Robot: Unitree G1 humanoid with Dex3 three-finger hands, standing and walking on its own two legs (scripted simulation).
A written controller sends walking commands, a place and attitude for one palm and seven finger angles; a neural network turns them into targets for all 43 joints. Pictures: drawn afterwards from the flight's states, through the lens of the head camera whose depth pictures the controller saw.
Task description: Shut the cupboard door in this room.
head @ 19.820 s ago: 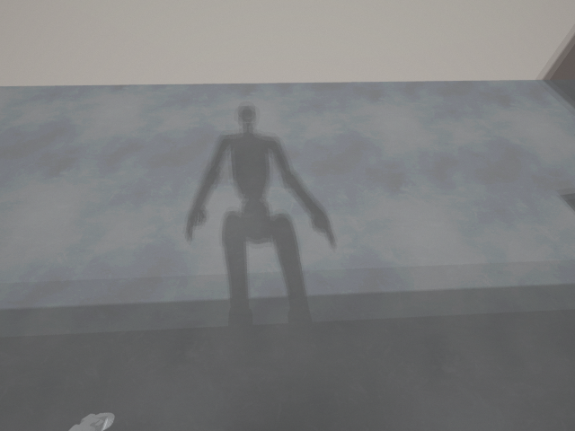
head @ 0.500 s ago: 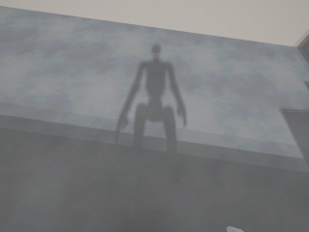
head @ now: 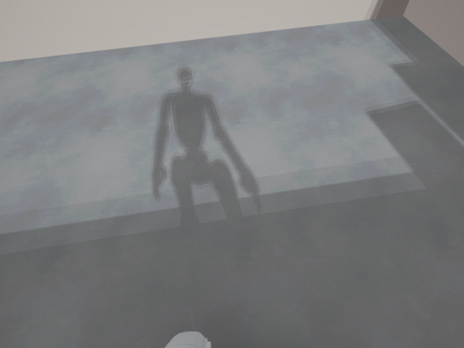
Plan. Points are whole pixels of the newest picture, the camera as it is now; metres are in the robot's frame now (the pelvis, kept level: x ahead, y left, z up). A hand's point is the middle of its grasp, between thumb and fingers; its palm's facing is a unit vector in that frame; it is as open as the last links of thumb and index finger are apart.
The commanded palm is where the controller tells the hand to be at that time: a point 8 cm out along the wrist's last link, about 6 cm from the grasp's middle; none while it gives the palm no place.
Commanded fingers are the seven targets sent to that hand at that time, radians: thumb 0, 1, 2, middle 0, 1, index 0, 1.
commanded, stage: turn or walk to find it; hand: left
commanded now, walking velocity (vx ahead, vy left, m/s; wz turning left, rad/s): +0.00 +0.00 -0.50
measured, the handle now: out of the picture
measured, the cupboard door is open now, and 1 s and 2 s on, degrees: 97 97 97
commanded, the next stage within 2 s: none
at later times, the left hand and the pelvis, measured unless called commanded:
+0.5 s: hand out of the picture +0.12 +0.25 -0.17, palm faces -0.20 -0.96 -0.22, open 7.4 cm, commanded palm none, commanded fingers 0.00 0.90 0.90 -0.20 -0.30 -0.20 -0.30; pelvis -0.01 +0.06 +0.01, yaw -15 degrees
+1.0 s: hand (186, 324) +0.18 +0.12 -0.15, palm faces -0.50 -0.83 -0.26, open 7.4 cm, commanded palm none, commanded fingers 0.00 0.90 0.90 -0.20 -0.30 -0.20 -0.30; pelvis -0.02 +0.01 +0.00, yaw -31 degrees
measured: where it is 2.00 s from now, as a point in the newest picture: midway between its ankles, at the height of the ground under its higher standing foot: outside the picture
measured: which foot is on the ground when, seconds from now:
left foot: up 0.00-0.38, down 0.40-0.86, up 0.88-1.00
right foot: down 0.00-0.40, up 0.42-0.84, down 0.86-1.00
